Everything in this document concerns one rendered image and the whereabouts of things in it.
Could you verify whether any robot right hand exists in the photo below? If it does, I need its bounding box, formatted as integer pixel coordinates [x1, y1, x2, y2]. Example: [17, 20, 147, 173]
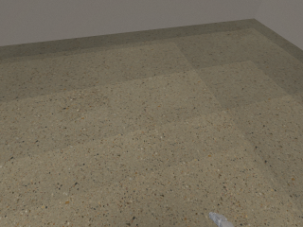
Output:
[208, 212, 234, 227]

